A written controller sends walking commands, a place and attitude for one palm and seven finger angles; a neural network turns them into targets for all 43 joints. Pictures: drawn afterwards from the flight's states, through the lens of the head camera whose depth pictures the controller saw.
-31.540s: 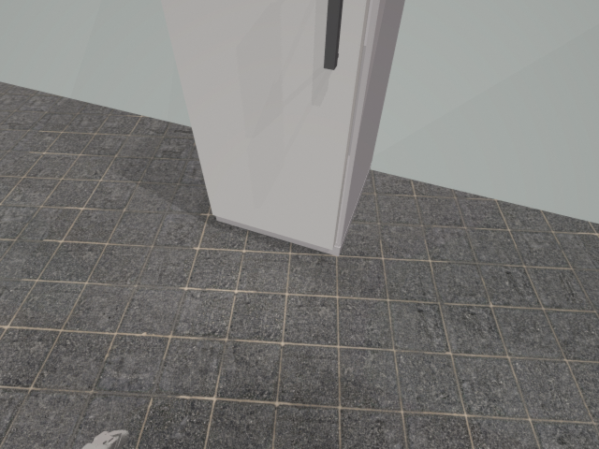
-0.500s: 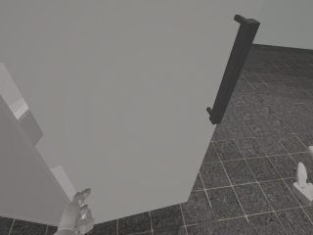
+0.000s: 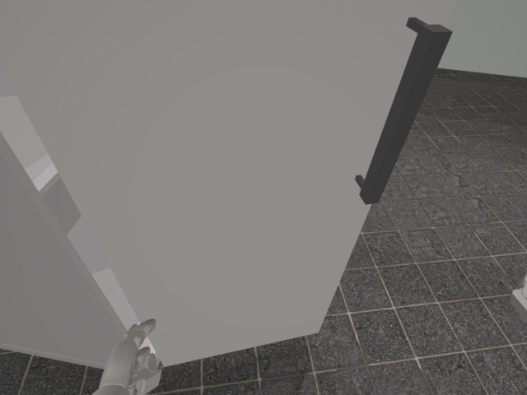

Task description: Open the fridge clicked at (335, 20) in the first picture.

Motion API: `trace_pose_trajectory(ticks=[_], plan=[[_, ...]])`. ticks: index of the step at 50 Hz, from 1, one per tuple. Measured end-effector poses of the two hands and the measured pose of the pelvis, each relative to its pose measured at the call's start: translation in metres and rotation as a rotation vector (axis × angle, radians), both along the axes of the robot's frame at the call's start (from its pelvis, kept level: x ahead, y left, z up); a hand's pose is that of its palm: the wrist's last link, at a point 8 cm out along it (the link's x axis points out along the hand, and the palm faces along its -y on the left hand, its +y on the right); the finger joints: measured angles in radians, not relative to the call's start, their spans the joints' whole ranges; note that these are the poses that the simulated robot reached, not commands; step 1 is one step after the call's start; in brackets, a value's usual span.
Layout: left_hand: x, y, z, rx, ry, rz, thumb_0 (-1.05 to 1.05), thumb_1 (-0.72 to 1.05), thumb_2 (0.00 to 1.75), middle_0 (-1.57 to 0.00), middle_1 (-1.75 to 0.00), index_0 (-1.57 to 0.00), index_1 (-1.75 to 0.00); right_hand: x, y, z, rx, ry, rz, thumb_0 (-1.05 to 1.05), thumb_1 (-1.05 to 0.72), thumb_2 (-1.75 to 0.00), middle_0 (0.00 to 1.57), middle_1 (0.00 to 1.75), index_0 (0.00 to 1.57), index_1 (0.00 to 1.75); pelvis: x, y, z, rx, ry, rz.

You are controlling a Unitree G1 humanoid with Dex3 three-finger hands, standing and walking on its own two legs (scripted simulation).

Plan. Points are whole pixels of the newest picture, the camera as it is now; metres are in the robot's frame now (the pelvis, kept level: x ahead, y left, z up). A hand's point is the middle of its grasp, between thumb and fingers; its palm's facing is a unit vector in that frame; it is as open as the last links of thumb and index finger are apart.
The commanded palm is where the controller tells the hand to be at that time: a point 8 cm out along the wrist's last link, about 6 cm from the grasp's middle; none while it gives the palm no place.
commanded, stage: step back with the hand held close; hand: right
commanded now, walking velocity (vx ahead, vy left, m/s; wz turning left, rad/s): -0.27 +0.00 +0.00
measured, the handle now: (388, 123) +0.45 -0.19 +0.22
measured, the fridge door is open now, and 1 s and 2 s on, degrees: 68 68 68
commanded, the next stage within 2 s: stop stepping back and stand still in 1.58 s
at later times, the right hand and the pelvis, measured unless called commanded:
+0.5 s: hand out of the picture +0.14 -0.29 +0.15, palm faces +0.45 +0.78 -0.44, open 7.5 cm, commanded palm +0.08 -0.32 +0.17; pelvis -0.06 -0.02 -0.01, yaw +0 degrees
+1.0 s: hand out of the picture +0.09 -0.30 +0.16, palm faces +0.45 +0.79 -0.41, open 7.5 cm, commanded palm +0.03 -0.34 +0.17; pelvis -0.10 -0.04 -0.02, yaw -2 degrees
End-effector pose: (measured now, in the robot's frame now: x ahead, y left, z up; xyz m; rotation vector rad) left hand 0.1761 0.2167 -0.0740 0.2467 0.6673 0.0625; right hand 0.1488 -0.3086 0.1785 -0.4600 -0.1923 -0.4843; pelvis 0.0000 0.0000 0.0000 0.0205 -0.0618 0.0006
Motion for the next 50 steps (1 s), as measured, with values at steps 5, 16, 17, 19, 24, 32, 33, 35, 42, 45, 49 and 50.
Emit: trace_pose_trajectory(ticks=[5, 16, 17, 19, 24, 32, 33, 35, 42, 45, 49, 50], plan=[[-0.013, 0.006, 0.001, 0.015, 0.027, 0.058, 0.02, 0.91, 0.9, -0.2, -0.3, -0.2, -0.3, 0.007, 0.003, -0.004, -0.027, 0.021, 0.058, 0.01, -0.89, -0.9, 0.21, 0.31, 0.2, 0.3, -0.009, -0.007, -0.001, -0.003, 0.034, 0.02], [-0.055, 0.001, 0.003, 0.051, 0.06, 0.122, 0.02, 0.91, 0.9, -0.2, -0.3, -0.2, -0.3, -0.018, -0.009, -0.01, -0.089, 0.044, 0.126, 0.01, -0.88, -0.9, 0.22, 0.31, 0.21, 0.3, -0.037, -0.02, -0.006, -0.004, 0.052, 0.024], [-0.058, 0.0, 0.002, 0.052, 0.059, 0.117, 0.02, 0.91, 0.9, -0.2, -0.3, -0.2, -0.3, -0.022, -0.011, -0.009, -0.096, 0.033, 0.12, 0.01, -0.88, -0.9, 0.22, 0.31, 0.21, 0.3, -0.04, -0.021, -0.007, -0.003, 0.052, 0.021], [-0.064, -0.004, 0.0, 0.051, 0.055, 0.106, 0.02, 0.91, 0.9, -0.2, -0.3, -0.2, -0.3, -0.03, -0.015, -0.007, -0.105, 0.012, 0.104, 0.01, -0.88, -0.9, 0.22, 0.31, 0.21, 0.3, -0.046, -0.022, -0.009, 0.0, 0.051, 0.016], [-0.076, -0.012, -0.006, 0.044, 0.046, 0.076, 0.02, 0.91, 0.9, -0.2, -0.3, -0.2, -0.3, -0.05, -0.021, -0.009, -0.103, -0.03, 0.07, 0.01, -0.88, -0.9, 0.21, 0.31, 0.21, 0.3, -0.06, -0.024, -0.014, 0.012, 0.05, 0.004], [-0.092, -0.02, -0.006, 0.064, 0.045, 0.054, 0.02, 0.9, 0.9, -0.21, -0.3, -0.2, -0.3, -0.065, -0.022, -0.011, -0.085, -0.092, 0.084, 0.01, -0.88, -0.9, 0.21, 0.31, 0.21, 0.3, -0.073, -0.029, -0.016, 0.028, 0.051, -0.013], [-0.093, -0.021, -0.005, 0.065, 0.042, 0.053, 0.02, 0.9, 0.9, -0.21, -0.3, -0.2, -0.3, -0.066, -0.024, -0.01, -0.095, -0.097, 0.085, 0.01, -0.88, -0.9, 0.21, 0.31, 0.21, 0.3, -0.074, -0.029, -0.016, 0.03, 0.05, -0.021], [-0.094, -0.022, -0.005, 0.064, 0.034, 0.048, 0.02, 0.9, 0.9, -0.21, -0.3, -0.2, -0.3, -0.069, -0.027, -0.008, -0.123, -0.103, 0.083, 0.01, -0.88, -0.9, 0.21, 0.31, 0.21, 0.3, -0.076, -0.029, -0.017, 0.03, 0.048, -0.044], [-0.092, -0.022, -0.007, 0.061, 0.013, 0.018, 0.02, 0.9, 0.9, -0.21, -0.3, -0.2, -0.3, -0.09, -0.03, -0.005, -0.164, -0.103, 0.063, 0.01, -0.88, -0.9, 0.21, 0.31, 0.21, 0.3, -0.088, -0.026, -0.021, 0.032, 0.047, -0.034], [-0.094, -0.021, -0.005, 0.072, 0.016, 0.016, 0.02, 0.9, 0.9, -0.21, -0.3, -0.2, -0.3, -0.094, -0.027, -0.008, -0.133, -0.117, 0.076, 0.01, -0.88, -0.9, 0.21, 0.31, 0.21, 0.3, -0.094, -0.028, -0.021, 0.029, 0.053, -0.031], [-0.1, -0.022, 0.0, 0.094, 0.013, 0.029, 0.02, 0.9, 0.9, -0.21, -0.3, -0.2, -0.3, -0.096, -0.027, -0.009, -0.116, -0.144, 0.113, 0.01, -0.88, -0.9, 0.21, 0.31, 0.21, 0.3, -0.101, -0.034, -0.021, 0.034, 0.054, -0.031], [-0.103, -0.023, 0.001, 0.098, 0.007, 0.036, 0.02, 0.9, 0.9, -0.21, -0.3, -0.2, -0.3, -0.097, -0.028, -0.008, -0.127, -0.147, 0.121, 0.01, -0.88, -0.9, 0.21, 0.31, 0.21, 0.3, -0.104, -0.035, -0.021, 0.039, 0.052, -0.032]])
